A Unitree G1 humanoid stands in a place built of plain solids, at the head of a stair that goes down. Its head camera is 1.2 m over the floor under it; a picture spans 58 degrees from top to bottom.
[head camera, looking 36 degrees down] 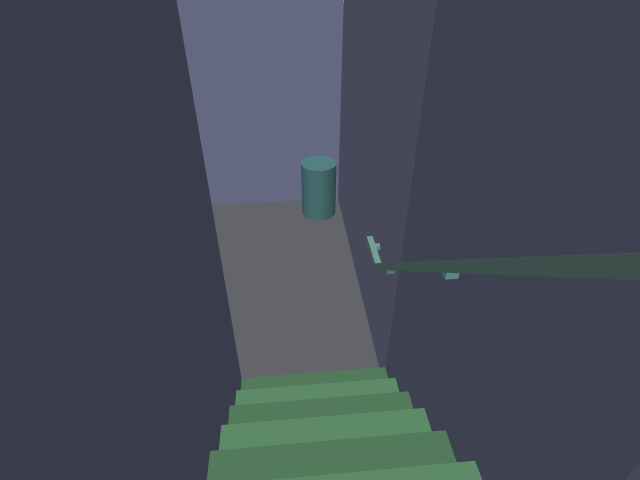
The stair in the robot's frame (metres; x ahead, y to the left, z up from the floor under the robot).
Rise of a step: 0.19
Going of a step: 0.23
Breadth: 1.00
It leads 5 degrees to the left of straight ahead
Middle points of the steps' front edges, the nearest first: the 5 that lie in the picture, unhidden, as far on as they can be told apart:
0.98 -0.04 -0.56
1.21 -0.02 -0.74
1.43 0.00 -0.93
1.66 0.02 -1.12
1.89 0.04 -1.31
